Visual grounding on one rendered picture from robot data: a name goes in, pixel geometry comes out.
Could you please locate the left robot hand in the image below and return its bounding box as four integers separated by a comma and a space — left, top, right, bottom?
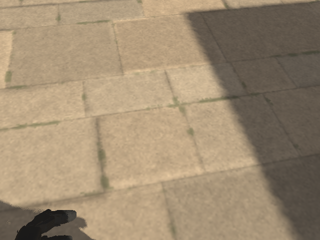
15, 209, 77, 240

